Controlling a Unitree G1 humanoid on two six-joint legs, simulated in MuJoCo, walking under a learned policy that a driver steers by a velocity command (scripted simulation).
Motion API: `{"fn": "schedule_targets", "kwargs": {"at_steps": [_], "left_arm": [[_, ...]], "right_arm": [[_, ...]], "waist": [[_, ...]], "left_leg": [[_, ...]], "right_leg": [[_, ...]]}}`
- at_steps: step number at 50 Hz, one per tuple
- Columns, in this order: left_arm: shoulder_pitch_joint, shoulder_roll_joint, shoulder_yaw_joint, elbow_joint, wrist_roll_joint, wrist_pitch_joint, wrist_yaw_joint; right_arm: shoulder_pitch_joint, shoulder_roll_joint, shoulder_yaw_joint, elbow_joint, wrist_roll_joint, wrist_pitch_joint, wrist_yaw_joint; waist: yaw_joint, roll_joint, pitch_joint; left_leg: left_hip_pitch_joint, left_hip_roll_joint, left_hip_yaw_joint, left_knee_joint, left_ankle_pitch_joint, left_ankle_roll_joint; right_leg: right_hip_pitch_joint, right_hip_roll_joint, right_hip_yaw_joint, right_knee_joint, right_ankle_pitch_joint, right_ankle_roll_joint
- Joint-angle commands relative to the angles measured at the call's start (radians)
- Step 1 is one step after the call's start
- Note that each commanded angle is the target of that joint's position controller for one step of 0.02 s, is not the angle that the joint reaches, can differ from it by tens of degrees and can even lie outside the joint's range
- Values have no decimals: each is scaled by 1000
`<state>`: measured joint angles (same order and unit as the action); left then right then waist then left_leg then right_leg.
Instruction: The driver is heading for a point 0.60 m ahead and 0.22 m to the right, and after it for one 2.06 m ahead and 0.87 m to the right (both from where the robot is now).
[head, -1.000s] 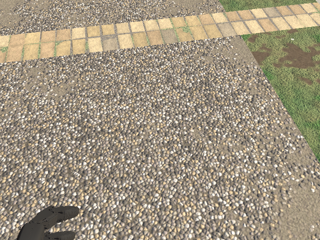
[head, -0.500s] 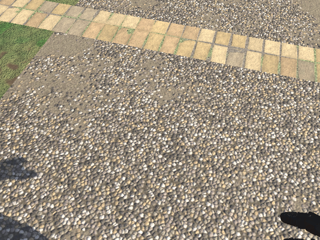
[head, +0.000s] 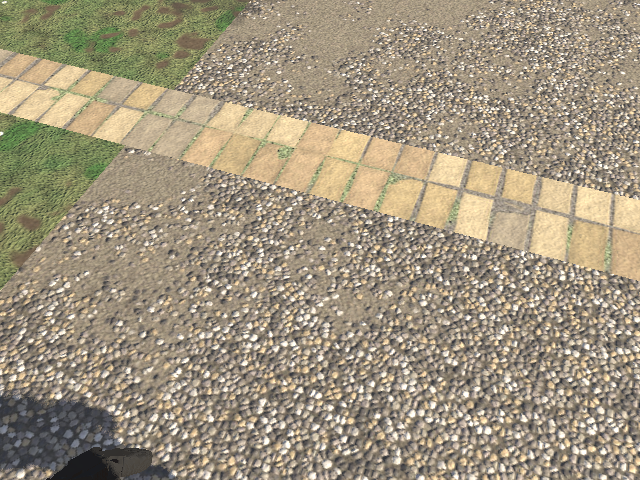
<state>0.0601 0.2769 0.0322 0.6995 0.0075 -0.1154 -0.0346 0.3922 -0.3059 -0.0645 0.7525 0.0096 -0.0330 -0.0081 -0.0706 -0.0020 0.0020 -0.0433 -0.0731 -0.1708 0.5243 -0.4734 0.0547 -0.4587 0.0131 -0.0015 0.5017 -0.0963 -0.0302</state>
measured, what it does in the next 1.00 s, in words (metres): walks ahead, turning right: left foot, then right foot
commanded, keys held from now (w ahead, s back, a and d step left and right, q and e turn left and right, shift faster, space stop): w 0.28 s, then w+e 0.64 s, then e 0.08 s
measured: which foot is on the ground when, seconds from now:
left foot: down 0.00-0.00, up 0.02-0.48, down 0.50-1.00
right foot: down 0.00-0.50, up 0.52-0.98, down 1.00-1.00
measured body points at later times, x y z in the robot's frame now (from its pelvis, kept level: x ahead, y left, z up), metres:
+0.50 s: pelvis +0.27 +0.02 +0.00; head +0.30 +0.02 +0.45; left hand +0.24 +0.30 -0.13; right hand +0.52 -0.21 -0.05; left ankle +0.40 +0.13 -0.73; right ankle +0.11 -0.11 -0.72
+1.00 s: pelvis +0.52 -0.04 +0.00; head +0.55 -0.06 +0.44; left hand +0.81 +0.12 -0.08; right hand +0.44 -0.32 -0.13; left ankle +0.40 +0.14 -0.72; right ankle +0.61 -0.17 -0.72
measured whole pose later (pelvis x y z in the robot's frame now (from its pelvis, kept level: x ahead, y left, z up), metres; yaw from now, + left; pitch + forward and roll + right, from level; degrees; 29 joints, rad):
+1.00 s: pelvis +0.52 -0.04 +0.00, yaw -20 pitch +1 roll +3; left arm 0.07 0.28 0.05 0.65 -0.01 -0.02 -0.06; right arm 0.31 -0.30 -0.09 0.86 0.03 -0.05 -0.01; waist -0.07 -0.03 0.04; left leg 0.07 0.06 0.27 0.40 -0.44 -0.06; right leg -0.53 -0.05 -0.04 0.59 -0.09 -0.09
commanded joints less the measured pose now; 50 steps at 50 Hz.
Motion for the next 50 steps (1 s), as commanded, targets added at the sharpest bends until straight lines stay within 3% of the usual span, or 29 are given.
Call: {"fn": "schedule_targets", "kwargs": {"at_steps": [1, 2, 3, 4, 5, 6, 9, 14, 17, 20, 22, 23, 24, 25, 26, 27, 28, 30, 31, 34, 38, 41, 46, 48, 49, 50], "left_arm": [[368, 268, 92, 33, -2, -2, 0], [362, 182, 68, 32, -28, 1, -3], [291, 148, 56, 22, -24, 7, 2], [237, 135, 47, 12, -11, 13, 4], [206, 118, 41, 12, -3, 14, 5], [193, 104, 35, 11, 5, 12, 7], [204, 114, 36, 31, -9, 5, 10], [251, 157, 46, 68, -19, 18, 23], [323, 165, 46, 103, -30, 30, 27], [355, 176, 52, 121, -36, 48, 35], [349, 192, 60, 125, -36, 58, 42], [332, 199, 62, 123, -36, 62, 45], [326, 181, 55, 119, -31, 62, 45], [307, 126, 34, 90, -12, 59, 43], [441, 12, 1, 67, -16, 43, 42], [433, 88, 17, 82, -41, 34, 40], [343, 157, 39, 63, -57, 34, 40], [256, 142, 45, 44, -39, 43, 42], [263, 126, 49, 45, -36, 56, 41], [263, 72, 44, 31, -36, 89, 37], [182, 58, 40, -5, -29, 93, 25], [78, 44, 30, -37, -29, 84, 3], [-40, 66, 34, -105, -27, 89, -20], [11, 99, 53, -112, -15, 92, -24], [125, 132, 75, -87, -13, 92, -22], [278, 191, 107, -47, -12, 94, -8]], "right_arm": [[129, -17, 11, -73, 8, -26, -2], [53, -108, -6, -69, 21, -32, -1], [-60, -138, -15, -94, 23, -34, 0], [-119, -128, -12, -108, 11, -37, 0], [-139, -113, -14, -113, 0, -41, 3], [-123, -96, -14, -109, -2, -40, 5], [-112, -51, -5, -102, -2, -32, 7], [-269, -14, 13, -138, -7, -42, 14], [-376, -9, 16, -167, -1, -55, 27], [-432, -28, 9, -188, 5, -69, 42], [-402, -56, -2, -182, 5, -77, 45], [-342, -75, -12, -167, 3, -80, 41], [-221, -114, -33, -131, -2, -81, 33], [-51, -175, -52, -108, -21, -81, 21], [29, -258, -71, -88, -30, -67, 18], [42, -175, -53, -82, -19, -60, 20], [-19, -119, -35, -82, -11, -60, 17], [-131, -61, -16, -74, -15, -62, 19], [-167, -41, -11, -69, -21, -68, 20], [-205, -54, -22, -44, -20, -87, 20], [-193, -96, -37, -8, -23, -87, 9], [-167, -126, -44, 12, -16, -77, 1], [-105, -170, -61, 54, 11, -46, 1], [-133, -199, -68, 49, 19, -27, -7], [-148, -203, -69, 43, 26, -17, -12], [-145, -179, -59, 38, 26, -17, -15]], "waist": [[129, -320, -355], [161, -195, -253], [163, -110, -119], [142, -53, -45], [118, -48, -4], [94, -73, -5], [76, -94, -8], [119, -67, 23], [155, -59, 47], [153, -67, 60], [119, -83, 46], [77, -88, 16], [17, -75, -64], [-60, -15, -215], [-18, 252, -372], [-38, 261, -386], [-40, 181, -221], [10, 108, -70], [42, 122, -36], [80, 102, 10], [71, 62, 35], [32, 44, 59], [5, 44, 92], [54, 78, 47], [120, 77, -20], [195, 45, -107]], "left_leg": [[-575, -32, 33, 657, -73, -25], [-697, 19, -30, 753, -84, -22], [-737, 65, 6, 754, 7, -19], [-716, 106, 47, 715, 80, -22], [-688, 138, 58, 656, 133, -26], [-635, 160, 63, 618, 166, -30], [-608, 176, 97, 523, 197, -52], [-605, 172, 132, 223, 448, -73], [-540, 134, 147, 84, 539, -79], [-519, 113, 127, 3, 511, -66], [-449, 103, 122, -37, 450, -48], [-350, 89, 137, -66, 432, -30], [-160, 87, 149, -83, 433, -2], [127, 231, 22, -29, 445, 59], [473, 485, -380, -78, 317, 200], [443, 498, -541, -178, 137, 224], [318, 461, -392, -203, 109, 181], [77, 382, -180, -265, 244, 143], [-7, 353, -103, -303, 300, 131], [-112, 348, 29, -378, 415, 144], [-90, 335, 173, -404, 502, 140], [-68, 324, 264, -404, 518, 118], [90, 370, 322, -337, 595, 84], [117, 358, 359, -168, 1005, 54], [99, 331, 380, 2, 1146, 30], [-8, 279, 400, 228, 1074, -18]], "right_leg": [[829, -393, 691, -136, -188, -282], [777, -384, 736, -204, -407, -248], [650, -352, 601, -223, -386, -209], [525, -313, 496, -243, -273, -196], [440, -279, 430, -266, -177, -195], [391, -249, 376, -286, -102, -186], [343, -226, 271, -328, 60, -204], [342, -189, 135, -359, 178, -179], [336, -185, 133, -340, 164, -170], [396, -223, 185, -289, 153, -159], [427, -243, 220, -238, 181, -140], [418, -231, 213, -175, 260, -124], [376, -180, 181, -40, 337, -97], [216, -120, 142, 224, 185, -59], [-148, 25, 46, 581, -343, 9], [-263, -2, 136, 733, -487, 16], [-323, -47, 134, 777, -411, 14], [-277, -110, 104, 717, -276, 21], [-226, -135, 110, 684, -236, 23], [-185, -153, 102, 633, -176, 38], [-221, -154, 96, 448, 12, 47], [-184, -137, 41, 281, 127, 32], [-201, -110, -18, 154, 28, -20], [-90, -39, -85, 132, -70, -53], [55, 13, -114, 93, -51, -76], [296, 48, -97, 21, 90, -111]]}}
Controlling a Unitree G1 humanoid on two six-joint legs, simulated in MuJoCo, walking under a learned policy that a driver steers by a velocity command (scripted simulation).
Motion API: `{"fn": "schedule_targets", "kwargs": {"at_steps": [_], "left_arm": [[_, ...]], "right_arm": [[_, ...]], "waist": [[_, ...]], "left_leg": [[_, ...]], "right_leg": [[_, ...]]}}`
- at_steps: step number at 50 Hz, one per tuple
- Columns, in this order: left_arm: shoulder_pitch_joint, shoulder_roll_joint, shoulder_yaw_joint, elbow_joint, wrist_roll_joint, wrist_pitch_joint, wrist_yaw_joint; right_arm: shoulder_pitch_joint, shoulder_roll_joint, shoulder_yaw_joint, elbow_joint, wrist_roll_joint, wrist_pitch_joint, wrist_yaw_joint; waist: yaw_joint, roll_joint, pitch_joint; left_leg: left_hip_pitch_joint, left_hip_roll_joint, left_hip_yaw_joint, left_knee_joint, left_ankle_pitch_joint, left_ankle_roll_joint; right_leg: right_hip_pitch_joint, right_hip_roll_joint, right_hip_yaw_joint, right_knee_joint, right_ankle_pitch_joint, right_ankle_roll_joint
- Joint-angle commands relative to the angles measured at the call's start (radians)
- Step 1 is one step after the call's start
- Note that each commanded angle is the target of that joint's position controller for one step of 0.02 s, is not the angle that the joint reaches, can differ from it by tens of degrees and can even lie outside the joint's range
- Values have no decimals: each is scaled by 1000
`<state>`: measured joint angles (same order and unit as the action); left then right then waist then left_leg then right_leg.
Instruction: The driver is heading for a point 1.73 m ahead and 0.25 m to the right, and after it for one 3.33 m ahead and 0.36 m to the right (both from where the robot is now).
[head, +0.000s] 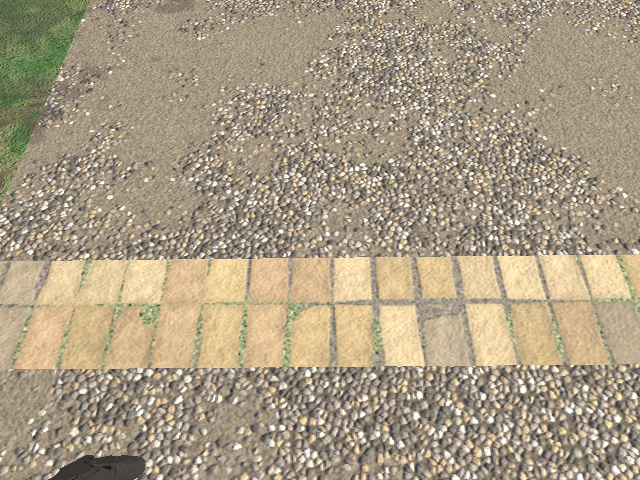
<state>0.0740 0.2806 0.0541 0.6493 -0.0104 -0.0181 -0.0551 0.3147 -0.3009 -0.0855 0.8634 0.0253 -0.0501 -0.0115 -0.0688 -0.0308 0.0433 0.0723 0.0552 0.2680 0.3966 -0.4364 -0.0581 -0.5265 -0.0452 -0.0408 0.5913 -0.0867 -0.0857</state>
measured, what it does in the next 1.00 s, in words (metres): walks ahead, turning right: left foot, then right foot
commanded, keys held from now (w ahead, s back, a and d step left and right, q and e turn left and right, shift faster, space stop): e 0.52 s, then no key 0.48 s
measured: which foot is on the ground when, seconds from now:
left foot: down 0.00-0.02, up 0.04-0.48, down 0.50-1.00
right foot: down 0.00-0.50, up 0.52-0.82, down 0.84-1.00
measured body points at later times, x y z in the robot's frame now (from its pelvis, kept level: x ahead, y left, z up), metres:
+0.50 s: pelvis +0.15 +0.01 +0.01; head +0.18 +0.00 +0.46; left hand +0.38 +0.24 -0.08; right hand +0.24 -0.30 -0.08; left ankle +0.24 +0.12 -0.72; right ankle +0.13 -0.09 -0.72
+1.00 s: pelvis +0.16 -0.01 +0.02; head +0.17 -0.03 +0.47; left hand +0.40 +0.15 -0.08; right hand +0.15 -0.30 -0.11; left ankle +0.24 +0.12 -0.72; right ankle +0.10 -0.11 -0.72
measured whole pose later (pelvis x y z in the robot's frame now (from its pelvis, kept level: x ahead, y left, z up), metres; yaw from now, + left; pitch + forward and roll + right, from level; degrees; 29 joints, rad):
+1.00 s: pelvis +0.16 -0.01 +0.02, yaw -24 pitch -1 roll +0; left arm 0.19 0.23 0.03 0.71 0.02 0.03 0.00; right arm 0.18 -0.27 -0.03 0.83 -0.02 0.00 -0.01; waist -0.03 0.03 0.03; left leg -0.24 0.05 -0.01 0.48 -0.22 -0.05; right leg -0.20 0.02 0.05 0.50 -0.29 -0.01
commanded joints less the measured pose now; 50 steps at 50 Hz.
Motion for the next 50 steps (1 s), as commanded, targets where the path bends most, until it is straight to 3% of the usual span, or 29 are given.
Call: {"fn": "schedule_targets", "kwargs": {"at_steps": [1, 2, 3, 4, 5, 6, 8, 9, 12, 16, 19, 22, 24, 25, 26, 27, 28, 29, 30, 32, 36, 39, 41, 42, 43, 44, 45, 46, 50], "left_arm": [[331, 289, 107, 13, 1, 7, 39], [263, 346, 103, -45, 18, -2, 34], [260, 262, 83, -64, 11, -7, 22], [221, 222, 71, -59, 6, -16, 20], [176, 194, 66, -53, -6, -19, 24], [135, 170, 60, -58, -8, -16, 31], [94, 170, 58, -77, 17, -10, 39], [90, 177, 61, -77, 20, -10, 44], [100, 193, 66, -69, 8, 1, 63], [97, 194, 66, -70, 0, 31, 86], [101, 191, 66, -70, 3, 45, 87], [93, 181, 63, -75, -3, 52, 85], [70, 158, 54, -85, -14, 57, 88], [118, 108, 40, -89, -1, 57, 88], [179, 95, 38, -109, -5, 52, 88], [190, 186, 60, -92, 12, 43, 87], [180, 227, 77, -68, 0, 47, 87], [179, 208, 78, -47, -3, 59, 92], [168, 188, 73, -46, -1, 70, 96], [148, 130, 55, -52, -5, 77, 91], [92, 75, 26, -70, 1, 70, 83], [95, 91, 28, -57, -2, 69, 74], [144, 85, 28, -23, 4, 65, 68], [137, 107, 29, -26, 12, 65, 69], [150, 162, 37, -36, 22, 65, 77], [88, 175, 34, -29, 32, 66, 76], [54, 100, 18, -41, 35, 56, 66], [57, 74, 10, -27, 43, 46, 61], [96, 88, 6, 8, 33, 20, 63]], "right_arm": [[-18, -93, -7, -101, -43, -8, -8], [66, -47, 21, -134, -50, -28, 5], [-31, -150, -3, -122, -21, -39, 12], [-104, -146, -1, -152, 1, -42, 9], [-113, -128, 2, -140, -14, -38, -5], [-114, -137, -4, -138, -29, -28, -16], [-84, -131, -6, -135, -33, -1, -20], [-71, -117, -3, -132, -35, 7, -22], [-108, -93, 6, -144, -41, 19, -29], [-195, -89, 11, -167, -32, 30, -21], [-238, -95, 10, -185, -27, 26, -13], [-225, -107, 3, -190, -25, 9, -3], [-163, -119, -7, -173, -27, -4, 1], [-144, -185, -21, -181, -44, -2, -5], [-166, -247, -35, -177, -70, 13, -9], [-150, -190, -25, -185, -66, 13, -6], [-169, -137, -10, -197, -59, 13, -8], [-201, -113, -4, -200, -48, 17, -8], [-217, -100, 1, -201, -32, 21, -9], [-216, -105, 5, -192, -33, 33, -11], [-205, -120, 0, -177, -34, 46, -11], [-178, -146, -4, -157, -22, 53, -4], [-182, -134, 5, -144, -7, 53, -1], [-137, -117, 13, -124, -7, 46, 1], [-121, -82, 27, -127, -35, 34, 8], [-94, -24, 43, -130, -50, 22, 13], [-156, -60, 39, -125, -59, 23, 8], [-187, -78, 34, -121, -55, 24, 7], [-163, -87, 31, -82, -45, 35, -6]], "waist": [[166, -151, -240], [87, -280, -438], [168, -65, -468], [151, -45, -333], [113, 36, -226], [85, 19, -181], [41, -19, -169], [32, -21, -177], [37, -30, -192], [64, -66, -183], [80, -99, -152], [72, -127, -150], [34, -117, -144], [62, 23, -186], [124, 305, -145], [89, 281, -162], [83, 192, -151], [93, 145, -132], [89, 147, -116], [85, 165, -102], [55, 227, -143], [39, 244, -142], [73, 216, -121], [66, 180, -119], [46, 44, -156], [-13, -148, -149], [32, -110, -123], [40, -91, -96], [46, -78, -33]], "left_leg": [[-421, 64, -40, 696, 338, 27], [-705, -117, -221, 1019, -264, -23], [-740, -56, -368, 1050, -218, -4], [-779, -25, -349, 1000, -136, 16], [-775, 14, -339, 919, -63, 13], [-732, 36, -342, 852, -17, 9], [-628, 27, -340, 805, 29, -1], [-607, 17, -335, 770, 42, -12], [-615, -10, -340, 632, 109, -38], [-587, -39, -360, 462, 217, -47], [-553, -66, -375, 353, 197, -39], [-488, -85, -378, 216, 166, -17], [-339, -49, -373, -19, 360, 24], [-206, 143, -522, -39, 508, 93], [-135, 324, -756, -53, 766, 268], [-148, 387, -837, -60, 781, 361], [-171, 327, -724, -38, 747, 336], [-187, 254, -625, -23, 695, 288], [-195, 222, -576, -24, 662, 266], [-227, 169, -488, -41, 667, 259], [-196, 162, -434, -31, 674, 269], [-199, 179, -456, -20, 623, 277], [-257, 154, -439, 7, 540, 239], [-317, 136, -430, 13, 456, 182], [-393, 79, -368, 105, 320, 107], [-381, -2, -276, 86, 141, 42], [-305, 2, -286, 71, 173, 9], [-288, -1, -283, 60, 231, 1], [-268, 4, -287, 45, 293, 5]], "right_leg": [[659, -100, 230, -40, 459, -128], [886, -345, 752, -138, 486, -364], [854, -312, 665, -174, 492, -320], [736, -267, 518, -175, 495, -278], [598, -208, 425, -186, 472, -228], [486, -180, 379, -207, 458, -208], [339, -152, 346, -245, 501, -206], [308, -143, 325, -247, 537, -209], [291, -120, 310, -235, 520, -196], [274, -87, 353, -233, 234, -150], [274, -81, 419, -213, 122, -138], [321, -78, 496, -149, 184, -121], [293, -22, 498, -76, 111, -60], [206, 50, 412, 80, -148, -5], [-16, 216, 229, 257, -557, 61], [-68, 156, 213, 485, -599, 110], [-63, 132, 220, 579, -529, 127], [-60, 122, 211, 610, -473, 147], [-68, 118, 208, 622, -435, 162], [-19, 120, 164, 560, -385, 178], [121, 73, 98, 254, -371, 179], [222, 65, 59, 50, -294, 160], [351, 79, 32, -203, -106, 119], [439, 49, 80, -259, -17, 87], [536, -84, 225, -244, 164, 44], [429, -162, 281, -216, 147, -40], [338, -132, 276, -238, -28, -53], [317, -88, 248, -243, -124, -19], [278, -45, 216, -239, -110, 29]]}}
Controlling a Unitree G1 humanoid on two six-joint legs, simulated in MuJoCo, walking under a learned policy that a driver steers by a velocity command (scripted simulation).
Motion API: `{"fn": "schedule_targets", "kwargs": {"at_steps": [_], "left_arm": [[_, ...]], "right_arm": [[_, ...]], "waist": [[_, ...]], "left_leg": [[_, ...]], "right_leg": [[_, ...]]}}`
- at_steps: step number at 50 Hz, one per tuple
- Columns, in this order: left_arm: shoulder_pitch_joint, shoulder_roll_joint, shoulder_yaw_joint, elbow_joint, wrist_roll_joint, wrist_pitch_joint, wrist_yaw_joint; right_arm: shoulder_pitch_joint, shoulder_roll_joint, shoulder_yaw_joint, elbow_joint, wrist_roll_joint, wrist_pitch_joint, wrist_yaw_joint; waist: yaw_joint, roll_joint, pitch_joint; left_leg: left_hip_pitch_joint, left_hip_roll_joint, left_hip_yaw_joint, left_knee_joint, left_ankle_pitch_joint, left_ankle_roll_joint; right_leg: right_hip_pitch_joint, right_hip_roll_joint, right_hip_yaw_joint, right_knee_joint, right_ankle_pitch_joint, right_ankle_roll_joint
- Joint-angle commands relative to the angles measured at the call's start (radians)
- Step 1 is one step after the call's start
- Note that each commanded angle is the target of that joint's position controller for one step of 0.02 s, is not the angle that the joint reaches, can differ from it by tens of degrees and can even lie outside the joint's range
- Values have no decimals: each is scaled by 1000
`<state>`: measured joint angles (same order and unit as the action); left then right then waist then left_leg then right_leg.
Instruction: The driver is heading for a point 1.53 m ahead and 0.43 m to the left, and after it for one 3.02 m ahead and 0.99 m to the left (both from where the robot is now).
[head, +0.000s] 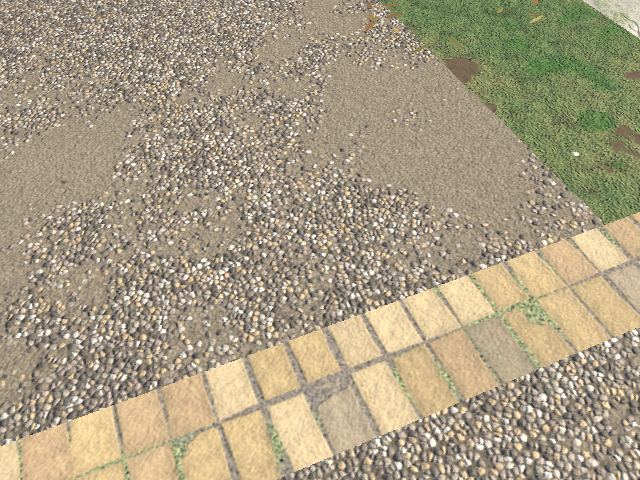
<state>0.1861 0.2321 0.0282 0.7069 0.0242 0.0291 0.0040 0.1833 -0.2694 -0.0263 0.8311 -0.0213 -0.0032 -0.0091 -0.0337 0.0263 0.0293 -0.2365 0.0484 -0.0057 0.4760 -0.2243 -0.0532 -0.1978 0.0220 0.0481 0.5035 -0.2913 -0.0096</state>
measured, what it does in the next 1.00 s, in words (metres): walks ahead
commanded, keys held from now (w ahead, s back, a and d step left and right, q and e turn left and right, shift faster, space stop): no key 0.36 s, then w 0.64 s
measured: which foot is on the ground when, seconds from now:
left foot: down 0.00-1.00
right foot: down 0.00-0.62, up 0.64-1.00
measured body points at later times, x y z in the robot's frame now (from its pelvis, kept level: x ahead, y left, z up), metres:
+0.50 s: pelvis +0.03 +0.00 +0.00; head +0.02 +0.00 +0.45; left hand +0.10 +0.27 -0.13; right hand +0.09 -0.28 -0.14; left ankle +0.01 +0.14 -0.73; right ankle -0.01 -0.12 -0.74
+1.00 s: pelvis +0.21 +0.04 +0.00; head +0.24 +0.05 +0.45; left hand +0.45 +0.26 -0.10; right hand +0.12 -0.21 -0.13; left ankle +0.05 +0.13 -0.74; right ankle +0.41 -0.10 -0.70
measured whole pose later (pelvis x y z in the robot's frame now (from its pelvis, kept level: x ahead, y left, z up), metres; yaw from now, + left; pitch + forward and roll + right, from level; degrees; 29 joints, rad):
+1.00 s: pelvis +0.21 +0.04 +0.00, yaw +1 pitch +1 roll +0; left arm -0.02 0.24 0.04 0.79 -0.03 -0.07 -0.04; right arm 0.46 -0.22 -0.02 1.05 0.01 -0.08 -0.01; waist -0.10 -0.03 0.04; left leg 0.17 -0.03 0.03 0.13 -0.32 0.04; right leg -0.61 -0.05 -0.03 0.56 0.04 -0.02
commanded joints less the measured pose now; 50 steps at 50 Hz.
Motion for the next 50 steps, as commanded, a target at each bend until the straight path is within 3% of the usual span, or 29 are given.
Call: {"fn": "schedule_targets", "kwargs": {"at_steps": [1, 9, 18, 19, 21, 23, 24, 25, 27, 29, 30, 31, 32, 33, 34, 36, 38, 41, 44, 47, 50], "left_arm": [[-9, 132, 31, -43, -3, -29, 6], [1, 120, 29, 6, -10, -31, 10], [24, 117, 30, 92, -16, -32, 13], [41, 116, 31, 110, -18, -30, 16], [65, 161, 46, 126, -28, -22, 21], [108, 212, 61, 137, -36, -29, 22], [118, 219, 65, 143, -39, -40, 25], [117, 208, 63, 146, -38, -53, 26], [79, 190, 61, 138, -50, -67, 24], [-6, 189, 60, 120, -61, -62, 20], [-16, 158, 51, 114, -50, -64, 18], [-38, 86, 29, 94, -36, -70, 15], [-42, 85, 32, 52, -44, -88, 22], [-11, 135, 44, 69, -66, -102, 20], [6, 146, 47, 84, -76, -115, 10], [-14, 150, 55, 98, -59, -126, 4], [-34, 126, 55, 99, -45, -122, -9], [-105, 83, 45, 74, -41, -111, -17], [-225, 56, 29, 32, -46, -113, -23], [-310, 59, 22, 6, -52, -117, -36], [-349, 78, 23, -16, -55, -126, -52]], "right_arm": [[-24, -115, -28, -38, 3, -13, -9], [-6, -113, -31, 43, 10, -13, -18], [2, -118, -33, 119, 16, -5, -30], [16, -109, -31, 133, 16, -3, -31], [-1, -100, -32, 137, 27, -2, -33], [-65, -87, -28, 100, 35, -22, -27], [-83, -87, -28, 86, 44, -39, -20], [-84, -93, -31, 81, 52, -55, -10], [-54, -93, -31, 88, 60, -85, 12], [100, -88, -41, 167, 52, -98, 23], [193, -103, -53, 212, 40, -94, 24], [308, -169, -70, 229, 35, -94, 18], [376, -254, -81, 237, 29, -101, 32], [287, -189, -58, 215, 25, -112, 32], [216, -138, -45, 187, 29, -117, 29], [162, -116, -34, 164, 28, -116, 33], [199, -78, -19, 173, 21, -105, 30], [243, -105, -19, 182, 18, -92, 14], [249, -121, -18, 176, 18, -84, -2], [301, -126, -21, 193, 26, -82, -7], [310, -131, -30, 201, 35, -75, -10]], "waist": [[11, -122, -18], [15, -51, -27], [14, -36, -34], [15, -46, -53], [38, -99, -5], [74, -196, 90], [77, -223, 124], [72, -230, 139], [41, -197, 126], [-44, -143, 56], [-75, -94, 18], [-111, 116, -24], [-112, 304, -43], [-62, 169, 17], [-34, 116, 74], [-15, 72, 89], [-16, 90, 57], [-26, 58, 54], [-47, 57, 86], [-63, 59, 118], [-39, 59, 123]], "left_leg": [[43, 11, -13, -38, 88, 1], [69, 18, -12, -53, 132, -9], [89, 17, -6, -55, 159, -2], [94, 0, 15, -45, 82, -1], [-2, -56, 81, 57, -150, 11], [-172, -62, 74, 203, -219, 38], [-222, -29, 31, 268, -229, 64], [-272, -2, 0, 310, -262, 88], [-259, 26, -12, 219, -280, 130], [79, -37, 66, -4, -23, 129], [237, -47, 40, -18, 25, 113], [360, 139, -247, -162, -128, 168], [429, 326, -660, -308, -247, 304], [381, 352, -669, -314, -320, 328], [347, 307, -554, -312, -305, 294], [329, 241, -382, -326, -116, 235], [313, 182, -240, -325, 135, 208], [298, 159, -146, -336, 347, 224], [218, 129, -80, -376, 334, 213], [220, 149, -63, -400, 310, 223], [314, 194, -54, -357, 407, 218]], "right_leg": [[-46, -109, 122, -146, 107, -46], [-14, -86, 98, -127, 202, -45], [6, -62, 64, -116, 271, -37], [14, -55, 59, -130, 167, -41], [-11, -77, 121, -190, -245, -87], [-27, -215, 332, -314, -514, -177], [-37, -274, 416, -351, -514, -214], [-11, -305, 446, -357, -460, -231], [34, -302, 391, -327, -329, -214], [-105, -200, 220, -239, -179, -150], [-189, -137, 139, -125, -95, -115], [-322, -23, -10, 192, -71, -39], [-501, 64, -16, 449, -277, -7], [-574, -7, 67, 601, -266, -21], [-610, -55, 70, 634, -155, -41], [-618, -114, 33, 587, 8, -52], [-555, -128, -8, 529, 93, -36], [-560, -119, -51, 416, 168, 4], [-482, -91, -83, 201, 294, 19], [-431, -67, -97, 80, 361, 8], [-425, -61, -79, 14, 335, -32]]}}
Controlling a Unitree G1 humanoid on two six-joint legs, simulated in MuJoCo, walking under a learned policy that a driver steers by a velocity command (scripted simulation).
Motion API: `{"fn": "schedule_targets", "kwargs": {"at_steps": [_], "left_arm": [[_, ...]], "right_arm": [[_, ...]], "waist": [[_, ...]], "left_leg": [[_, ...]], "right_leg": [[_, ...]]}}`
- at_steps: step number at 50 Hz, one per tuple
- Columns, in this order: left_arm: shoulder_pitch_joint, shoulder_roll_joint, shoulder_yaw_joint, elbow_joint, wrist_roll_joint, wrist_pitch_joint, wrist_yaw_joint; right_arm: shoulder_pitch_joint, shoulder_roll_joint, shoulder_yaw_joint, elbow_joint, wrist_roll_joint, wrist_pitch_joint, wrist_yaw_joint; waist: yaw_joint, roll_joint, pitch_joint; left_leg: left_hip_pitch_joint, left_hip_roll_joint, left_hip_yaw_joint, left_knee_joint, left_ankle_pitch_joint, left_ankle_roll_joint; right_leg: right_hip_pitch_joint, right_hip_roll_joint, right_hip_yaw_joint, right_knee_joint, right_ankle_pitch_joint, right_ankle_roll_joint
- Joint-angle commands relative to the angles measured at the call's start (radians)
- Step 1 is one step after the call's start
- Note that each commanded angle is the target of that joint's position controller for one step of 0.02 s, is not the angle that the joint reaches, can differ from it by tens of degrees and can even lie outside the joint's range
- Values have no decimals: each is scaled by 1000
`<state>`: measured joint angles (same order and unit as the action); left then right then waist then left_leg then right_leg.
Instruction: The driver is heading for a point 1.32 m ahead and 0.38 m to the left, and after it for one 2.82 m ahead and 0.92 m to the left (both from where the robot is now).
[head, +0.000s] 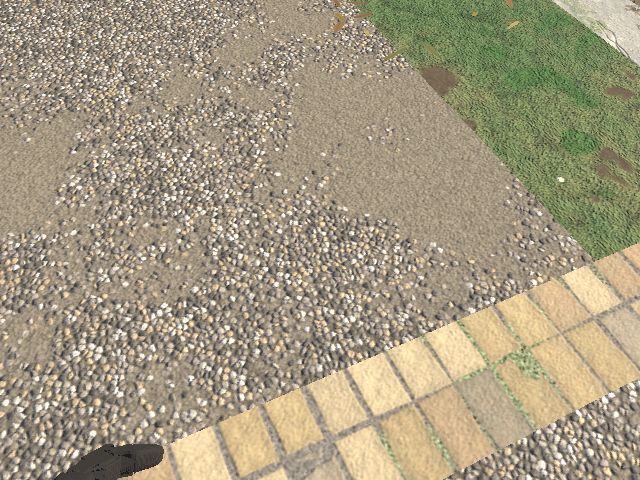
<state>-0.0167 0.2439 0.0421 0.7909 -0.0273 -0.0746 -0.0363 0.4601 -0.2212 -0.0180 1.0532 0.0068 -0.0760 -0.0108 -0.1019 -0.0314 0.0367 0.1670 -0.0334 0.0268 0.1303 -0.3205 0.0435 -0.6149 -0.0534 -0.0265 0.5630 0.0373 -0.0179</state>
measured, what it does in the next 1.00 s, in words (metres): walks ahead: right foot, then left foot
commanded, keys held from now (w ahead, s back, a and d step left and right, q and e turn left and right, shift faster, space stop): w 0.98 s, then w+q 0.02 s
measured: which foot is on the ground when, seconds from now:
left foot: down 0.00-0.10, up 0.12-0.60, down 0.62-1.00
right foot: up 0.00-0.08, down 0.10-0.64, up 0.66-1.00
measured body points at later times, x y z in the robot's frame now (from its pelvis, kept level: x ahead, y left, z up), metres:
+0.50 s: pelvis +0.29 -0.02 +0.01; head +0.32 -0.01 +0.46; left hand +0.28 +0.25 -0.13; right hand +0.49 -0.26 -0.09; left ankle +0.49 +0.14 -0.69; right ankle +0.21 -0.12 -0.74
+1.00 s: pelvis +0.58 +0.04 +0.01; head +0.60 +0.05 +0.46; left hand +0.76 +0.29 -0.10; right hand +0.57 -0.23 -0.12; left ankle +0.51 +0.12 -0.74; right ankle +0.77 -0.13 -0.68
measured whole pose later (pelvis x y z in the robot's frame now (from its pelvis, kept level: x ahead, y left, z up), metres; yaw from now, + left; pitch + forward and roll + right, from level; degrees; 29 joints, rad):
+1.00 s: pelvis +0.58 +0.04 +0.01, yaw +0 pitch +1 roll +1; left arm 0.07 0.27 0.05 0.89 -0.01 -0.07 -0.01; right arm 0.36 -0.25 -0.05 0.97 0.00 -0.09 0.00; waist -0.07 -0.04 0.01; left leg 0.00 -0.07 0.05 0.18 -0.21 0.06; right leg -0.66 -0.12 0.03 0.64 0.07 0.00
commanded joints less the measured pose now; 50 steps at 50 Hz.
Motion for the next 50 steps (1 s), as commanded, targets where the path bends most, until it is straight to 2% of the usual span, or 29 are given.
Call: {"fn": "schedule_targets", "kwargs": {"at_steps": [1, 3, 4, 5, 6, 7, 8, 9, 10, 12, 13, 15, 18, 21, 25, 27, 29, 30, 31, 32, 33, 34, 35, 36, 38, 41, 44, 47, 50], "left_arm": [[-130, 83, 15, -98, -2, -26, -15], [3, 137, 41, -64, 0, -25, -10], [173, 175, 64, -10, -2, -20, -1], [363, 223, 80, 36, 9, -14, 11], [454, 292, 94, 69, 19, -12, 8], [429, 193, 64, 75, 14, -11, 7], [320, 161, 50, 64, 11, -17, 9], [229, 137, 42, 49, 14, -23, 8], [181, 109, 34, 46, 23, -30, 3], [153, 81, 25, 58, 34, -39, -4], [161, 86, 25, 69, 29, -42, -4], [190, 117, 30, 92, 27, -46, 5], [246, 151, 36, 114, 26, -41, 27], [303, 171, 37, 134, 16, -34, 38], [385, 182, 41, 177, 3, -17, 41], [392, 192, 46, 187, 3, -3, 44], [366, 206, 51, 182, 5, 11, 46], [352, 194, 45, 177, 10, 18, 46], [363, 155, 27, 159, 25, 21, 47], [485, 29, -11, 144, 32, 0, 35], [466, 73, -5, 162, 15, -25, 30], [371, 166, 20, 138, -17, -41, 25], [306, 169, 20, 123, -22, -47, 29], [275, 160, 24, 122, -8, -44, 35], [300, 124, 27, 133, 7, -19, 40], [273, 93, 25, 122, 16, 3, 43], [167, 89, 25, 84, 25, 0, 41], [60, 69, 16, 55, 20, -9, 30], [-36, 68, 10, 25, 15, -15, 19]], "right_arm": [[21, -188, -43, -25, 7, 1, -9], [-4, -214, -55, -37, 0, 14, -11], [-19, -205, -53, -44, -6, 24, -11], [-21, -179, -40, -67, -17, 26, -10], [125, -21, 4, -76, -14, 7, 8], [55, -100, -14, -65, 10, -25, 15], [-64, -175, -38, -118, 43, -45, 19], [-123, -178, -39, -134, 45, -54, 13], [-144, -169, -46, -135, 31, -52, 5], [-92, -121, -46, -126, 17, -26, 1], [-86, -103, -45, -128, 14, -15, -1], [-145, -104, -46, -158, 7, 0, -5], [-275, -112, -46, -208, -5, -3, -3], [-391, -91, -35, -238, 0, -14, 10], [-496, -103, -29, -281, 12, -18, 30], [-505, -124, -34, -298, 12, -23, 41], [-426, -159, -49, -286, 13, -27, 46], [-291, -194, -70, -246, 12, -28, 43], [-103, -258, -95, -198, 4, -26, 35], [0, -368, -121, -172, -9, -18, 32], [11, -280, -97, -171, -2, -17, 38], [-79, -224, -77, -186, 1, -22, 38], [-166, -193, -67, -210, -3, -24, 36], [-227, -163, -58, -218, -10, -25, 39], [-263, -132, -48, -216, -20, -32, 44], [-220, -164, -56, -190, -14, -40, 37], [-171, -176, -59, -166, -10, -32, 20], [-130, -184, -59, -147, -3, -26, 9], [-62, -188, -62, -112, 5, -17, 5]], "waist": [[53, 122, 93], [137, 160, -24], [222, 156, -125], [289, 100, -257], [206, -180, -438], [239, -137, -407], [209, -120, -208], [173, -29, -114], [139, 9, -58], [80, -31, -49], [70, -33, -38], [69, -30, 2], [101, -12, 33], [142, -5, 38], [172, -7, 51], [157, -13, 43], [101, -37, -6], [31, -29, -86], [-34, 29, -231], [9, 283, -368], [-11, 285, -420], [1, 212, -260], [27, 147, -167], [54, 102, -97], [104, 125, -64], [116, 101, -37], [93, 86, -10], [61, 92, 16], [29, 83, 46]], "left_leg": [[-57, 287, -79, 30, 614, 112], [-15, 288, -63, 204, 975, 91], [-64, 248, -34, 399, 1055, 66], [-301, 212, -30, 680, 811, 44], [-694, 2, -37, 1085, 44, -22], [-804, -7, -179, 1215, -239, 1], [-885, 51, -155, 1244, -173, 19], [-852, 106, -130, 1194, -72, 24], [-810, 141, -114, 1134, -10, 18], [-696, 182, -118, 1065, 39, 6], [-684, 189, -108, 1034, 38, -3], [-730, 204, -93, 951, 87, -28], [-810, 204, -82, 745, 268, -56], [-754, 159, -37, 537, 418, -58], [-773, 136, -46, 423, 405, -41], [-772, 127, -51, 391, 328, -15], [-649, 91, -20, 368, 251, 16], [-472, 58, 10, 352, 245, 42], [-185, 142, -79, 385, 254, 91], [199, 390, -541, 314, 103, 256], [235, 431, -780, 163, -30, 285], [113, 398, -638, 152, -58, 228], [-32, 359, -499, 135, 14, 196], [-164, 319, -397, 102, 110, 181], [-298, 263, -282, 43, 218, 161], [-325, 253, -201, 1, 349, 184], [-289, 241, -146, -18, 389, 175], [-292, 211, -87, -35, 355, 151], [-230, 232, -93, -23, 338, 151]], "right_leg": [[27, 27, -7, -56, -21, -41], [217, 82, -40, -41, -88, -81], [431, 104, -56, -56, -77, -112], [767, -40, 108, -11, -110, -170], [1118, -310, 631, -111, -392, -354], [1058, -318, 796, -270, -500, -334], [890, -285, 637, -305, -475, -278], [716, -249, 503, -339, -361, -251], [585, -211, 398, -365, -246, -233], [450, -159, 285, -417, -172, -220], [410, -152, 251, -437, -152, -227], [364, -149, 205, -474, -134, -239], [394, -135, 158, -491, -100, -228], [413, -106, 92, -483, -70, -194], [556, -162, 99, -431, -68, -182], [636, -200, 114, -381, -21, -166], [672, -201, 104, -275, 173, -141], [648, -155, 66, -112, 314, -118], [507, -97, 21, 153, 216, -86], [92, 82, -25, 552, -219, -7], [-51, 106, 121, 700, -609, -14], [-141, 43, 139, 760, -558, -37], [-133, -16, 112, 728, -461, -47], [-96, -53, 96, 659, -386, -43], [16, -91, 98, 572, -302, -33], [-12, -97, 84, 476, -223, -6], [-78, -93, 77, 295, -72, 16], [-32, -60, 42, 108, 65, 18], [-25, -37, 34, 10, 83, 13]]}}
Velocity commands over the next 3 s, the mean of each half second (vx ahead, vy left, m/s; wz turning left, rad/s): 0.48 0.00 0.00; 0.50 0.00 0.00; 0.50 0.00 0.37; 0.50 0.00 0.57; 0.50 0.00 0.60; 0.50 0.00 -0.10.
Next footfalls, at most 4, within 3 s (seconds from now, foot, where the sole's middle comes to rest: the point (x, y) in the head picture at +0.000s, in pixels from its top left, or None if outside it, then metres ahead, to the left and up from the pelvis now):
0.10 right None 0.25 -0.12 -0.77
0.62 left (234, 447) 0.55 0.13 -0.77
1.16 right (329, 309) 0.86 -0.11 -0.77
1.68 left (202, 244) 1.09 0.20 -0.77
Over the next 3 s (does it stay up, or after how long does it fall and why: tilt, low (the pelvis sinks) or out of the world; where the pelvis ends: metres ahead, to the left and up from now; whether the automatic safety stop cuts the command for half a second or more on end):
stays up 1.51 0.49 0.01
